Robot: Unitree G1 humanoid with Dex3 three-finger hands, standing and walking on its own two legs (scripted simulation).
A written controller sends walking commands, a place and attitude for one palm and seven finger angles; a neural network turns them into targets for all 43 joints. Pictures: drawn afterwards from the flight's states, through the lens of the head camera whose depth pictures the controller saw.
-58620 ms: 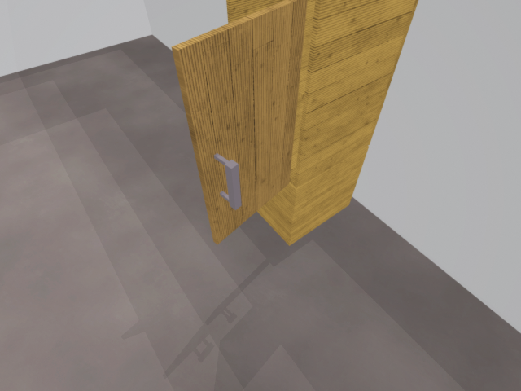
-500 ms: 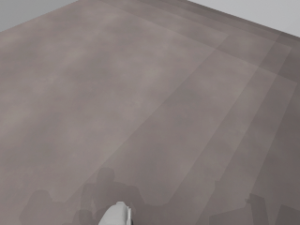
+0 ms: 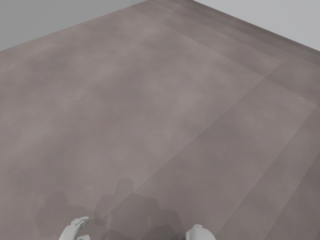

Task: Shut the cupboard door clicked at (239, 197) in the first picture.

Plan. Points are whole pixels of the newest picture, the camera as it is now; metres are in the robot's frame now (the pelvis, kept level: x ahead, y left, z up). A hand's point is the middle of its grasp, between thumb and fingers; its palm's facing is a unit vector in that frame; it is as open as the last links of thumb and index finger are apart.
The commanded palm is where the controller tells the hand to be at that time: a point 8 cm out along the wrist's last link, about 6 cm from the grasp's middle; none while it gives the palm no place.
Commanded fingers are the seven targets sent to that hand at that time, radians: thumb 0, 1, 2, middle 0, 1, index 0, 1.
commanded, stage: turn to face it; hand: left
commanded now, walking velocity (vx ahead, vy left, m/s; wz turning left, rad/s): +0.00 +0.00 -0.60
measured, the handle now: out of the picture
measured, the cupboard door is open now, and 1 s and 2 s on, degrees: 28 28 28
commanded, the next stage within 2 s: none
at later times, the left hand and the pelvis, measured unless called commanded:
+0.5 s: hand (105, 230) +0.17 +0.17 -0.17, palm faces -0.11 -0.97 -0.22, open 7.3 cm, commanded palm none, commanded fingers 0.00 0.90 0.90 -0.20 -0.30 -0.20 -0.30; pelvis +0.10 -0.02 +0.00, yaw -13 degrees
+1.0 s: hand (132, 175) +0.33 +0.11 -0.16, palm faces -0.52 -0.81 -0.28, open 7.4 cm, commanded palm none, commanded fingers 0.00 0.90 0.90 -0.20 -0.30 -0.20 -0.30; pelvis +0.12 -0.02 -0.02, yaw -33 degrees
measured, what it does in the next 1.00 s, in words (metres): walks ahead, turning right: right foot, then left foot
